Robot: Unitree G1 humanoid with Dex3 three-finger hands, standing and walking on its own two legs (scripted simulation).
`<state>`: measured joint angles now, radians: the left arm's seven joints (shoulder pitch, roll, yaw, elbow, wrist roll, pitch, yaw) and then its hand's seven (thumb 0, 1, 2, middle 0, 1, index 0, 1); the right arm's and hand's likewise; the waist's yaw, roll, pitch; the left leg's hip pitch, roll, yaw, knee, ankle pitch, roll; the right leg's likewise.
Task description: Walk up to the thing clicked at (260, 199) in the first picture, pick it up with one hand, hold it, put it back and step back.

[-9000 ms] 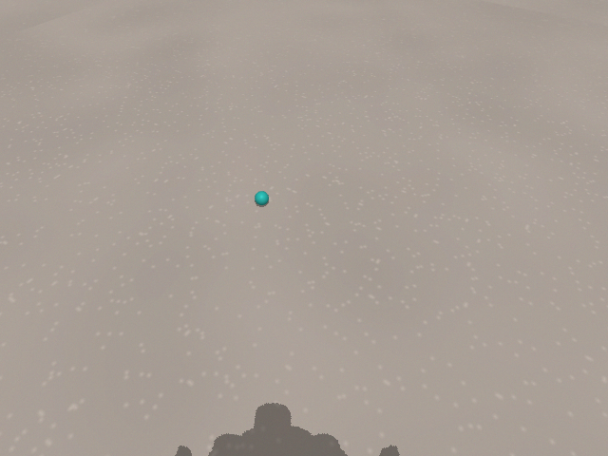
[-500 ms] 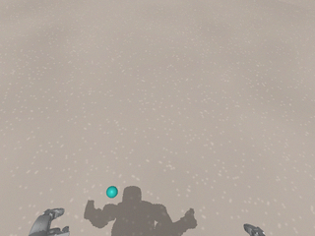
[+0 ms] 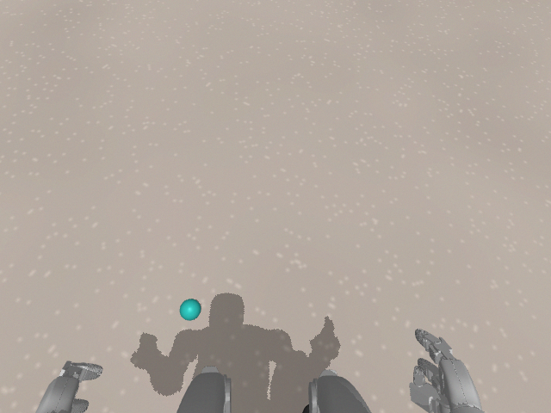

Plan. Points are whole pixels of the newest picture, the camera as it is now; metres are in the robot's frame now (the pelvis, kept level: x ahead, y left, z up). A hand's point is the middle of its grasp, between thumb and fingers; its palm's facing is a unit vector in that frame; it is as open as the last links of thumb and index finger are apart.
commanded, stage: rise first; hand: left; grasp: from above
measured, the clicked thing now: (190, 309) +0.41 +0.23 -0.66
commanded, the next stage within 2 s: none
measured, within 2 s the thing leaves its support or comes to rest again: neither
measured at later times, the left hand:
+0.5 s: hand (121, 370) +0.21 +0.29 -0.31, palm faces -0.44 -0.55 -0.71, open 14.0 cm
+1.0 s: hand (141, 335) +0.30 +0.31 -0.44, palm faces -0.49 -0.19 -0.85, open 14.1 cm
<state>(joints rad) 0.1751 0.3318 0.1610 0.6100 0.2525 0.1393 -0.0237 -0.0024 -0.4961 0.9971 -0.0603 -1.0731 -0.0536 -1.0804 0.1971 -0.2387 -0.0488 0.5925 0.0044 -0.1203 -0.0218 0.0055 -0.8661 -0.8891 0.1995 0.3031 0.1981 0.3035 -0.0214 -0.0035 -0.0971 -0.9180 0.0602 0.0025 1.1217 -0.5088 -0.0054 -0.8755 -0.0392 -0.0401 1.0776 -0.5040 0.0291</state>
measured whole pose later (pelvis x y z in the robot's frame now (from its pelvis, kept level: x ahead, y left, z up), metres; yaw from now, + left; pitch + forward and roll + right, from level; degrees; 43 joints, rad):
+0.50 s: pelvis -0.04 +0.00 -0.16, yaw -1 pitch +33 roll -3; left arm -0.13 0.47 0.15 0.68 0.64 -0.10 0.06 0.00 -0.49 0.97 -0.06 -1.09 -0.07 -1.09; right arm 0.06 -0.29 -0.06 0.62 -0.01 -0.19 0.03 0.00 -0.85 -0.88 0.20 0.30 0.20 0.30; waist -0.02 0.00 -0.18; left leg -1.68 0.05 -0.03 1.78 -0.68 -0.01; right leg -1.63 -0.05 -0.03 1.75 -0.69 0.03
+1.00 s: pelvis -0.09 +0.00 -0.30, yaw -4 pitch +33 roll -6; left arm -0.59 0.67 0.16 1.08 1.04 -0.28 0.20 0.00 -0.53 1.03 -0.07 -1.04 -0.07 -1.04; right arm 0.14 -0.28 -0.05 0.74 -0.06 -0.05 0.08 0.00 -0.88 -0.89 0.20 0.30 0.20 0.30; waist -0.08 0.00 -0.10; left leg -2.14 0.05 -0.10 2.20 -0.65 0.00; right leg -2.06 -0.03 -0.05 2.15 -0.66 0.03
